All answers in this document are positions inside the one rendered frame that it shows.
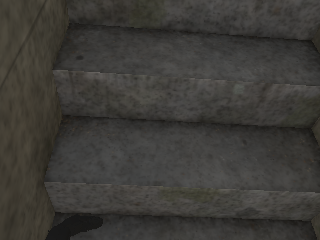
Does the left robot hand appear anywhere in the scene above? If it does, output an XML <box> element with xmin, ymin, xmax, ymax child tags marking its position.
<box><xmin>45</xmin><ymin>214</ymin><xmax>103</xmax><ymax>240</ymax></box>

